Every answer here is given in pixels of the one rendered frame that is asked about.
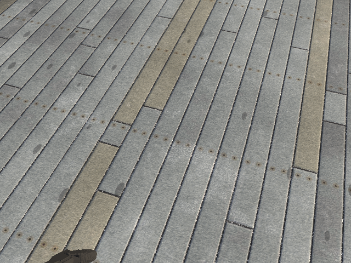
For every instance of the left robot hand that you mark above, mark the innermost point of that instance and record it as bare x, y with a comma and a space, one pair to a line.
75, 256

